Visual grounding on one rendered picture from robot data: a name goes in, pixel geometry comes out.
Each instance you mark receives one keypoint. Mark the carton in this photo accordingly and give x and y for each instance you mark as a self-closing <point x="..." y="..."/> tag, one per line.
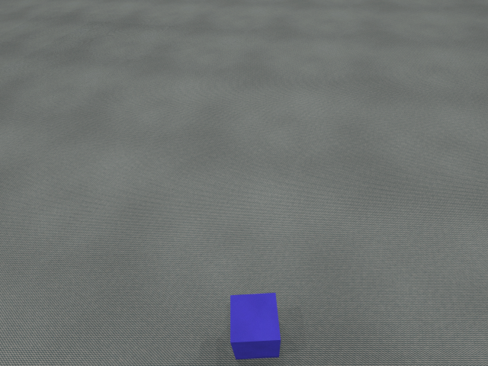
<point x="254" y="326"/>

